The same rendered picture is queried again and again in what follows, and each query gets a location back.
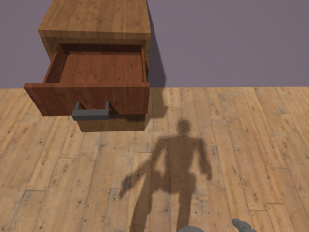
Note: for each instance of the drawer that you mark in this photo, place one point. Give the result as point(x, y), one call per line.
point(93, 74)

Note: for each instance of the right robot hand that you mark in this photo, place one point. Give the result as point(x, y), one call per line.
point(242, 226)

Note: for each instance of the handle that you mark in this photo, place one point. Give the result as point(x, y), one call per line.
point(90, 114)

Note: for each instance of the cabinet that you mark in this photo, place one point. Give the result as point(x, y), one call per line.
point(99, 22)

